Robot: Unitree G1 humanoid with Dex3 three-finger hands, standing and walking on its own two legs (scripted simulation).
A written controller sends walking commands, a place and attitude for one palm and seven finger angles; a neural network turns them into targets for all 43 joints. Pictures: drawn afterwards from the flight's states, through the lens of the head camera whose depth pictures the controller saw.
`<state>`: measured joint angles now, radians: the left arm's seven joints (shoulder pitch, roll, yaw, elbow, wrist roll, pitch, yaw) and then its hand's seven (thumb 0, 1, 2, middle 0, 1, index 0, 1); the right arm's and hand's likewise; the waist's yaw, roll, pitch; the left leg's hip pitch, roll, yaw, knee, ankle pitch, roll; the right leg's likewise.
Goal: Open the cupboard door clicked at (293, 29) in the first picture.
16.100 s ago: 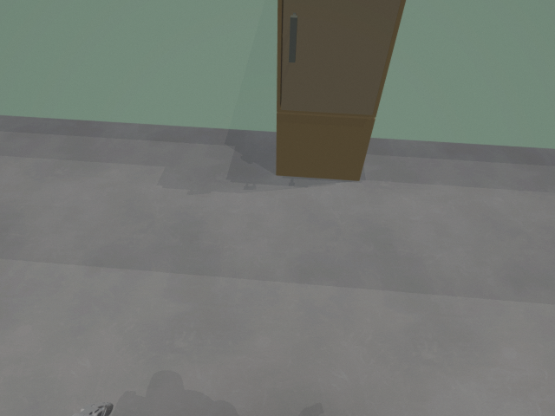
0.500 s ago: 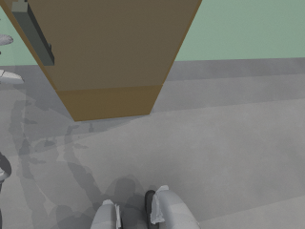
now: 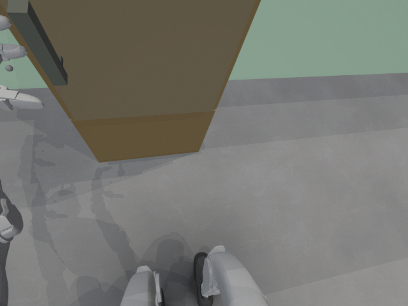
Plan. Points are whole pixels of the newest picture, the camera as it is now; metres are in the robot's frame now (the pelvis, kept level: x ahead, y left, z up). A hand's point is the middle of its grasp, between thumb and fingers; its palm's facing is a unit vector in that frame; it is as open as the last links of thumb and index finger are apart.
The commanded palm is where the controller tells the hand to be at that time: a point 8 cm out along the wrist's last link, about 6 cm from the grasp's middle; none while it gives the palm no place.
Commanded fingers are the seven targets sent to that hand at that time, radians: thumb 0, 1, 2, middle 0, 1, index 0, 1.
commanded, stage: slide the fingers in behind the handle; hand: left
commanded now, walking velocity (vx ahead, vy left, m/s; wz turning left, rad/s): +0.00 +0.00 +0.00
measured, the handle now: (43, 40) +0.58 +0.23 +0.06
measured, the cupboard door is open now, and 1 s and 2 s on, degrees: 0 0 0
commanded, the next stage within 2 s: close the thumb around the handle in 1.34 s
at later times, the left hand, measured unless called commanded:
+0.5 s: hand (33, 66) +0.52 +0.24 +0.06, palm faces +0.05 -1.00 -0.02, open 14.0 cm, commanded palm +0.50 +0.27 +0.06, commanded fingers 0.00 -0.50 0.30 -0.30 -1.20 -0.30 -1.20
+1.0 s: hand (47, 70) +0.52 +0.22 +0.06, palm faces +0.08 -1.00 -0.02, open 14.2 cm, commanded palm +0.50 +0.24 +0.06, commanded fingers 0.00 -0.50 0.30 -0.30 -1.20 -0.30 -1.20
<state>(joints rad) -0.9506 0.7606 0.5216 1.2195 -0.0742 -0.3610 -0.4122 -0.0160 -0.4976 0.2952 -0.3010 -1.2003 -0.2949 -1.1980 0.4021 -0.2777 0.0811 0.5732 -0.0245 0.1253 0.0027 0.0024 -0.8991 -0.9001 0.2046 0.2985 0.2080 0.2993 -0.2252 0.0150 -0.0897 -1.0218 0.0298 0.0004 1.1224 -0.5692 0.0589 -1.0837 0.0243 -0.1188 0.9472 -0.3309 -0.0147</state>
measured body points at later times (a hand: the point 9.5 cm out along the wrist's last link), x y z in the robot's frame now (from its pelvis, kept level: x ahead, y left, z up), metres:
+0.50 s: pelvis +0.00 -0.01 +0.00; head +0.17 +0.03 +0.42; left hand +0.52 +0.29 +0.06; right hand -0.01 -0.27 -0.09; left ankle -0.03 +0.07 -0.66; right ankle +0.06 -0.12 -0.66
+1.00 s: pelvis +0.00 -0.01 +0.01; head +0.16 +0.03 +0.43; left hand +0.51 +0.27 +0.07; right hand +0.00 -0.27 -0.10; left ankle -0.03 +0.07 -0.66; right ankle +0.06 -0.12 -0.66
